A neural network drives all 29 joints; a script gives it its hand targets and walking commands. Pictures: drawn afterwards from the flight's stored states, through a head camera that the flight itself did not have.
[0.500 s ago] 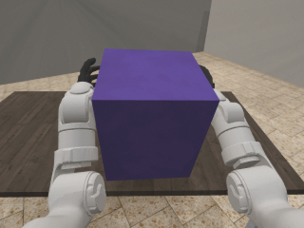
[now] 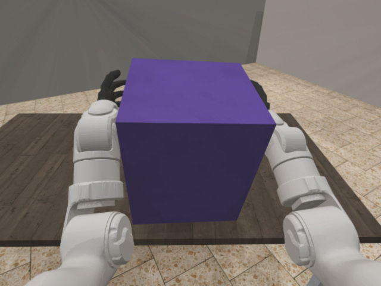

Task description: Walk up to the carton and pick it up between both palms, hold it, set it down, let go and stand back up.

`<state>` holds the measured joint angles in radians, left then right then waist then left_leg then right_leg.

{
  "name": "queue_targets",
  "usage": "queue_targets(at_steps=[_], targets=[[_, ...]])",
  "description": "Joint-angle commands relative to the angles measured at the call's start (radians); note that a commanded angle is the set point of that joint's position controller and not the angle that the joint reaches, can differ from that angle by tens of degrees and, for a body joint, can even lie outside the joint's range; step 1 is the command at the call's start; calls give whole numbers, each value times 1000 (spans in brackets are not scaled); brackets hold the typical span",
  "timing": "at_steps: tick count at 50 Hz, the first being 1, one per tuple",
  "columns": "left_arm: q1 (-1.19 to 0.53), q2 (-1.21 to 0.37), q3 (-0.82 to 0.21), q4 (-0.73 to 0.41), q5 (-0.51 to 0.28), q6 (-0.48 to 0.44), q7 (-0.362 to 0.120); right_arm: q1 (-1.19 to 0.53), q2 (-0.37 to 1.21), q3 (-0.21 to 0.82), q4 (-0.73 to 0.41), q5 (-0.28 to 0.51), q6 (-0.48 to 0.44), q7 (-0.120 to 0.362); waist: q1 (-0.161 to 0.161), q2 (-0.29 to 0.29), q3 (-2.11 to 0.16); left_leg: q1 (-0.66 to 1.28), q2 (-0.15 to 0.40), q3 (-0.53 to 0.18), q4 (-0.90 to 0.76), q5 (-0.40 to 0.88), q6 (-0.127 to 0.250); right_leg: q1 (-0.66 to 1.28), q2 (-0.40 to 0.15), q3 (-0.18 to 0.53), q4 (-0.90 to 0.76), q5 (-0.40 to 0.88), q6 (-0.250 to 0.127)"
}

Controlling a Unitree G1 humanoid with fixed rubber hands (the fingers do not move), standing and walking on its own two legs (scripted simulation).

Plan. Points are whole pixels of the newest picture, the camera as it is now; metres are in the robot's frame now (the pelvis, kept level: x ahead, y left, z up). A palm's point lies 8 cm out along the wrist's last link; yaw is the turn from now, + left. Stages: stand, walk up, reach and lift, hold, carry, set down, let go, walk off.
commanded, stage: hold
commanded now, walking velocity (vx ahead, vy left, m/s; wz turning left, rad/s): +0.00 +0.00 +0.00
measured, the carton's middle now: (186, 143) +0.33 +0.00 +0.22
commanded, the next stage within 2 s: set down in 1.68 s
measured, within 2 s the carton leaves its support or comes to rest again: neither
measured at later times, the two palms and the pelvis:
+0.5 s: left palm (108, 109) +0.37 +0.15 +0.28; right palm (257, 116) +0.36 -0.15 +0.25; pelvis +0.00 +0.00 +0.00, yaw +0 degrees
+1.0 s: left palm (105, 109) +0.36 +0.15 +0.28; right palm (257, 115) +0.36 -0.15 +0.25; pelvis +0.00 +0.00 +0.00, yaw +0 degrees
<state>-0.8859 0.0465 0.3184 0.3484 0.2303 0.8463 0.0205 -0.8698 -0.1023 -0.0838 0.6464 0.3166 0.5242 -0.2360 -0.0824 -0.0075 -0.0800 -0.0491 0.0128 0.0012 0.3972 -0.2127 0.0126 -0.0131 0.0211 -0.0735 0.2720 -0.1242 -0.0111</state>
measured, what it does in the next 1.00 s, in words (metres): stands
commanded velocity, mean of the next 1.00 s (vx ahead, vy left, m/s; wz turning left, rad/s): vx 0.00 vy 0.00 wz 0.00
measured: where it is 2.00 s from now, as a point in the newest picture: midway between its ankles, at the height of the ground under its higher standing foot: outside the picture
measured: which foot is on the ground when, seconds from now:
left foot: down 0.00-1.00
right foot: down 0.00-1.00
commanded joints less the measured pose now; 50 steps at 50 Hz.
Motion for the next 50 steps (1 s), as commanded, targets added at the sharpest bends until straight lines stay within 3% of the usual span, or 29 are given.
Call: queue_targets(at_steps=[1, 2, 5, 7, 8, 10, 11, 13, 15, 18, 24, 25, 27, 28, 30, 31, 33, 36, 38, 40, 41, 42, 43, 45, 47, 48, 50], targets=[[-683, -691, -426, -83, -124, -62, -115, -1011, 704, 379, -397, 125, -66, 63, -1, 45, -354, -17, -41, -25, -69, 210, -43, 159, 54, 51, -1, 135, 45], [-667, -693, -423, -75, -127, -59, -111, -991, 685, 383, -398, 137, -61, 57, -10, 35, -346, 0, -39, -25, -61, 263, -43, 182, 49, 56, -7, 197, 41], [-656, -682, -428, -96, -118, -56, -119, -966, 675, 375, -378, 123, -56, 51, -18, 47, -292, 9, -42, -20, -68, 248, -54, 166, 48, 58, -20, 184, 51], [-676, -675, -445, -117, -129, -49, -119, -1002, 694, 399, -416, 141, -60, 53, -4, 39, -332, 7, -46, -23, -68, 239, -45, 177, 50, 53, -13, 168, 47], [-676, -685, -439, -121, -125, -50, -119, -988, 673, 390, -421, 129, -59, 56, -19, 46, -333, 9, -42, -26, -63, 254, -49, 165, 55, 52, -8, 166, 44], [-681, -685, -443, -119, -126, -54, -119, -1008, 681, 386, -414, 136, -56, 62, -6, 44, -335, 2, -45, -30, -68, 224, -44, 149, 59, 53, -12, 153, 46], [-679, -700, -444, -122, -130, -55, -117, -993, 680, 360, -398, 119, -61, 61, -31, 66, -326, 5, -41, -25, -63, 214, -52, 144, 53, 53, -13, 129, 38], [-667, -692, -441, -110, -134, -56, -114, -992, 696, 383, -415, 123, -63, 60, -16, 41, -341, 2, -38, -23, -64, 217, -41, 161, 50, 55, -6, 141, 47], [-670, -694, -467, -144, -134, -53, -111, -994, 689, 387, -428, 131, -60, 56, -17, 76, -356, 11, -42, -38, -51, 254, -53, 151, 53, 55, -2, 160, 41], [-674, -678, -456, -109, -133, -53, -108, -1000, 696, 408, -410, 139, -61, 61, 5, 37, -339, -10, -48, -21, -64, 223, -37, 163, 53, 55, -5, 159, 51], [-651, -687, -465, -155, -134, -50, -105, -966, 681, 418, -418, 149, -59, 51, -11, 53, -340, 26, -47, -23, -54, 281, -55, 174, 57, 57, -3, 232, 57], [-652, -690, -460, -164, -139, -44, -110, -961, 666, 400, -413, 147, -61, 49, -27, 59, -335, 28, -46, -25, -58, 285, -56, 176, 56, 57, -11, 223, 53], [-642, -668, -439, -143, -118, -35, -118, -971, 670, 412, -419, 138, -57, 54, -3, 38, -328, 25, -47, -18, -58, 286, -46, 171, 54, 53, -11, 231, 55], [-627, -664, -438, -147, -125, -37, -119, -955, 688, 426, -428, 147, -53, 49, -6, 27, -335, 15, -47, -29, -52, 289, -51, 191, 54, 63, 4, 245, 58], [-648, -670, -417, -110, -103, -32, -122, -967, 703, 410, -410, 132, -48, 53, 7, 34, -301, 9, -47, -24, -63, 218, -36, 158, 48, 52, -7, 176, 57], [-636, -672, -425, -102, -111, -34, -129, -981, 701, 398, -425, 125, -49, 51, -5, 15, -299, -7, -53, -27, -70, 201, -27, 158, 43, 57, -9, 158, 59], [-670, -681, -450, -135, -126, -40, -126, -994, 705, 408, -441, 139, -57, 53, -1, 41, -352, 10, -54, -22, -63, 215, -38, 163, 53, 46, 2, 169, 56], [-662, -698, -439, -100, -130, -44, -122, -1009, 698, 397, -428, 129, -57, 50, -6, 35, -327, 5, -47, -17, -64, 231, -41, 155, 55, 54, -11, 162, 50], [-664, -697, -452, -131, -127, -48, -122, -986, 678, 379, -415, 127, -61, 56, -15, 73, -329, 10, -46, -23, -64, 234, -55, 164, 58, 48, -9, 162, 49], [-674, -693, -452, -115, -141, -45, -118, -999, 695, 394, -391, 133, -60, 61, -7, 46, -322, 17, -45, -20, -64, 231, -52, 150, 54, 53, -15, 145, 47], [-681, -697, -455, -110, -125, -44, -120, -995, 688, 381, -399, 132, -59, 59, -21, 54, -308, 11, -41, -26, -71, 230, -54, 150, 55, 50, -18, 132, 43], [-694, -694, -441, -118, -116, -43, -121, -1023, 681, 368, -408, 124, -58, 61, -8, 63, -322, -3, -42, -29, -68, 214, -45, 145, 51, 52, -17, 123, 44], [-643, -695, -431, -84, -109, -39, -120, -982, 684, 368, -376, 116, -55, 62, -12, 62, -297, -9, -45, -24, -74, 217, -54, 141, 52, 50, -13, 127, 48], [-671, -696, -451, -128, -117, -45, -121, -981, 678, 366, -412, 118, -61, 61, -22, 66, -327, 10, -41, -26, -66, 245, -54, 151, 50, 57, -17, 162, 46], [-661, -677, -439, -98, -118, -45, -119, -986, 677, 389, -393, 119, -62, 63, -5, 53, -323, 13, -50, -19, -70, 204, -45, 145, 52, 45, -9, 127, 55], [-658, -682, -421, -77, -105, -44, -121, -1005, 679, 371, -385, 109, -60, 61, -8, 30, -293, -13, -41, -32, -73, 196, -42, 159, 50, 54, -16, 121, 51], [-686, -684, -417, -80, -108, -42, -125, -1003, 681, 358, -376, 106, -61, 60, -19, 50, -284, -18, -42, -24, -77, 150, -34, 136, 43, 55, -22, 92, 47]])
